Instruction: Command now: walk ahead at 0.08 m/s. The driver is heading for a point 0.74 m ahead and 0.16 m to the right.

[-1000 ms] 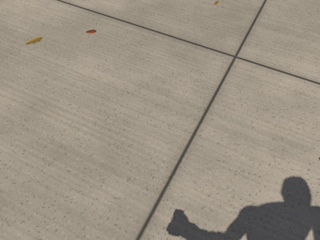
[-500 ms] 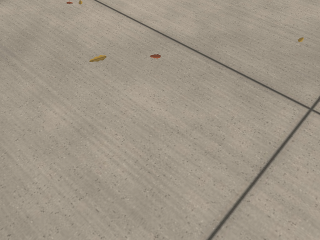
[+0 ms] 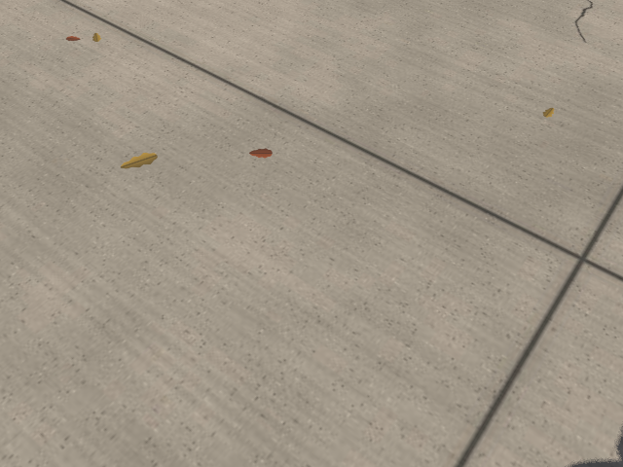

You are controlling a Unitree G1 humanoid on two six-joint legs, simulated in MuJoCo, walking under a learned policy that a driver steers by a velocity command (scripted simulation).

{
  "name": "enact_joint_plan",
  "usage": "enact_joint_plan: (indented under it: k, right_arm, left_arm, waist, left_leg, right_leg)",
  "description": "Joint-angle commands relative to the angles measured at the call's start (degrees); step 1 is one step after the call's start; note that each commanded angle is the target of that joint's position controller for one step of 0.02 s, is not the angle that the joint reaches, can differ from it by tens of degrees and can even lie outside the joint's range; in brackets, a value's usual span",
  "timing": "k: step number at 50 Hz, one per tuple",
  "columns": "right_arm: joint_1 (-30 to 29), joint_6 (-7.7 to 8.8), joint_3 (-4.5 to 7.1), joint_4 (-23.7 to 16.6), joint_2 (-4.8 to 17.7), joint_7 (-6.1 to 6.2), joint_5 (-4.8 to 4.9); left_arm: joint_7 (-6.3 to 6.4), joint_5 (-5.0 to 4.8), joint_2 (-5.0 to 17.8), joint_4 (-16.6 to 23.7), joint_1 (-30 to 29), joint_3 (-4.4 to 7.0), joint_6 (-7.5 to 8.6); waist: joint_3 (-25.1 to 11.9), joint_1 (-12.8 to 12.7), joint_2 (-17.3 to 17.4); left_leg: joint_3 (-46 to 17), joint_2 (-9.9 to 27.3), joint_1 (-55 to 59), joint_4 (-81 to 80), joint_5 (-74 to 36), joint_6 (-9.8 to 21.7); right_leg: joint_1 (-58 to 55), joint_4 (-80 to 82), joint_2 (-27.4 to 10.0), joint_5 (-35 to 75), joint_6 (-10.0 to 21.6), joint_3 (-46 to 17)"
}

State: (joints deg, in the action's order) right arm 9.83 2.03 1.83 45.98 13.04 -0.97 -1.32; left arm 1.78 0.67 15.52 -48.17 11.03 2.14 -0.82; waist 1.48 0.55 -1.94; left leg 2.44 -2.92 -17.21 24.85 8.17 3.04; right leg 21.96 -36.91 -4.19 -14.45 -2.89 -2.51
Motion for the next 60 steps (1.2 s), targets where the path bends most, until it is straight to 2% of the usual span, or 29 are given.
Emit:
enact_joint_plan:
  k: [1,2,3,4,5,7,9,12,18,30,47,48,49,51,52,54,55,56,57,59,60]
  right_arm:
    - [-3.57,0.45,0.66,-2.47,5.31,0.39,0.39]
    - [-1.59,0.44,0.31,-1.55,4.52,0.41,-0.01]
    - [2.08,0.49,0.7,-1.05,5.2,0.44,-0.1]
    - [1.17,0.16,0.71,-0.64,5.47,0.92,-0.11]
    - [0.01,-0.16,0.92,-0.56,6.09,1.31,0.18]
    - [0.37,-0.77,1.0,0.33,5.86,1.93,0.36]
    - [1.15,-0.82,1.12,1.37,5.84,2.0,0.3]
    - [0.8,-0.7,1.2,2.74,5.55,1.94,0.76]
    - [0.97,-1.42,1.45,5.89,5.54,2.37,1.1]
    - [0.51,-2.1,1.5,11.06,5.87,3.16,1.25]
    - [1.91,-2.03,0.82,15.67,4.46,3.36,1.22]
    - [3.11,-2.09,0.7,16.4,3.97,3.4,1.22]
    - [3.58,-2.26,1.03,16.62,4.84,3.54,1.63]
    - [4.18,-2.04,1.63,16.17,6.44,3.71,2.17]
    - [5.04,-1.46,1.81,16.02,6.85,3.61,2.41]
    - [8.87,-0.13,2.62,16.69,8.62,3.17,2.86]
    - [9.53,0.27,3.08,16.8,9.67,3.02,2.9]
    - [8.51,0.57,3.1,16.22,9.46,2.9,2.87]
    - [5.75,0.79,2.98,15.11,9.09,2.75,2.97]
    - [-1.45,0.71,2.71,12.35,8.41,2.34,3.78]
    - [-2.82,0.99,2.17,11.42,6.12,2.18,3.57]
  left_arm:
    - [0.14,1.05,4.51,1.32,4.66,1.22,-0.1]
    - [0.36,1.13,6.23,2.15,4.06,1.37,0.15]
    - [0.67,0.3,10.49,2.18,2.31,2.34,0.19]
    - [0.34,-0.09,8.19,1.39,1.7,2.24,0.39]
    - [0.09,0.22,5.57,1.23,1.08,1.56,0.8]
    - [-0.21,0.41,4.23,0.88,-0.11,1.08,1.74]
    - [-0.21,-0.04,4.43,-0.08,0.86,1.11,2.42]
    - [-0.04,-0.33,4.72,-1.24,1.38,1.14,2.45]
    - [0.11,-0.48,4.26,-3.42,1.1,1.08,1.94]
    - [0.38,-0.48,3.17,-7.78,0.91,1.03,1.29]
    - [0.88,-0.49,1.85,-12.33,3.24,0.5,1.08]
    - [0.92,-0.52,1.21,-13.13,4.55,0.35,1.01]
    - [1.06,-0.88,1.6,-13.37,4.97,0.55,0.89]
    - [1.26,-1.21,2.36,-12.44,4.27,0.86,1.26]
    - [1.14,-1.31,1.63,-11.9,3.86,0.73,1.93]
    - [0.39,-1.48,-0.67,-11.12,3.04,0.38,3.6]
    - [-0.12,-1.71,-1.42,-10.94,3.21,0.3,4.18]
    - [-0.57,-1.89,-1.1,-10.88,3.53,0.46,4.57]
    - [-0.85,-2.09,-1.32,-11.22,5.01,0.53,4.9]
    - [-0.82,-2.09,-1.94,-14.09,12.3,0.73,5.27]
    - [-0.65,-1.61,0.62,-15.87,17.53,1.55,5.3]
  waist:
    - [-3.23,-3.31,6.44]
    - [-1.98,-2.41,3.95]
    - [-0.34,1.2,-2.77]
    - [-0.08,0.26,-5.16]
    - [0.66,-0.08,-4.92]
    - [0.04,0.13,-4.87]
    - [-1.74,-0.14,-2.98]
    - [-3.14,-0.67,-0.7]
    - [-2.95,-0.69,1.66]
    - [-1.18,-0.55,1.79]
    - [0.94,-0.51,2.02]
    - [-0.34,-0.49,2.22]
    - [0.63,-0.39,2.68]
    - [4.8,0.04,4.02]
    - [6.22,0.39,5.21]
    - [5.65,1.45,9.86]
    - [4.88,1.21,12.34]
    - [5.23,0.39,11.88]
    - [5.69,-1.43,11.26]
    - [6.92,-6.19,9.36]
    - [5.4,-7.48,2.81]
  left_leg:
    - [-10.15,10.64,-7.25,-9.37,15.62,4.36]
    - [-9.45,8.59,-7.79,-7.25,18.91,1.71]
    - [-6.25,4.81,-7.38,-5.76,17.84,-0.36]
    - [-3.54,3.36,-1.48,-3.54,13.47,-1.65]
    - [-3.34,3.49,1.29,-1.96,10.48,-1.76]
    - [-3.58,4.04,3.09,-0.74,5.98,-1.02]
    - [-3.75,4.44,3.94,-0.26,1.84,-0.74]
    - [-3.67,4.7,4.94,0.56,-2.96,-0.89]
    - [-3.46,4.83,6.67,1.18,-6.42,-1.32]
    - [-3.39,5.09,7.25,0.23,-5.15,-1.63]
    - [-3.18,4.77,5.63,-2.04,1.04,-1.7]
    - [-2.77,4.29,6.03,-2.52,7.51,-1.51]
    - [-2.64,3.68,4.93,-2.37,17.56,-0.75]
    - [-5.82,5.52,0.72,-3.97,33.9,1.71]
    - [-9.15,7.72,0.36,-5.43,36.77,3.13]
    - [-19.4,14.75,3.91,-10.26,39.45,7.01]
    - [-25.11,18.77,3.59,-13.22,40.32,9.31]
    - [-27.48,20.51,0.59,-14.72,39.63,10.24]
    - [-25.84,20.02,-2.43,-14.69,37.92,9.54]
    - [-15.4,13.43,-11.62,-9.08,31.45,5.38]
    - [-9.16,8.86,-16.34,2.15,23.97,2.71]
  right_leg:
    - [-15.3,9.22,0.14,7.36,2.15,0.3]
    - [-15.9,12.36,-3.06,10.51,3.42,-3.14]
    - [-12.49,11.65,-4.29,6.26,5.19,-3.73]
    - [-5.79,13.78,-2.7,-4.64,5.61,-3.45]
    - [-3.06,15.16,-1.73,-7.64,4.77,-3.14]
    - [-3.56,14.74,-0.96,-2.13,3.15,-2.27]
    - [-6.32,12.87,-0.63,3.84,2.89,-1.65]
    - [-8.71,11.17,-0.18,9.46,3.2,-1.02]
    - [-9.66,10.68,0.57,12.83,3.61,-0.26]
    - [-10.16,12.15,1.8,10.95,3.41,0.97]
    - [-9.12,13.96,2.55,4.88,3.03,1.73]
    - [-9.53,13.98,3.25,-0.9,3.17,2.5]
    - [-8.06,12.71,4.44,-9.67,3.77,3.52]
    - [-2.43,10.32,4.79,-22.83,5.36,3.52]
    - [0.0,8.62,4.46,-22.86,5.81,3.28]
    - [3.56,0.76,4.9,-15.11,5.47,5.51]
    - [2.91,-4.27,4.62,-11.28,5.74,6.04]
    - [1.03,-6.33,3.46,-10.85,6.7,4.93]
    - [-2.21,-4.32,3.07,-11.72,7.78,4.85]
    - [-16.49,10.14,4.52,-8.9,9.26,5.97]
    - [-23.57,14.44,0.63,-8.16,9.63,-0.99]
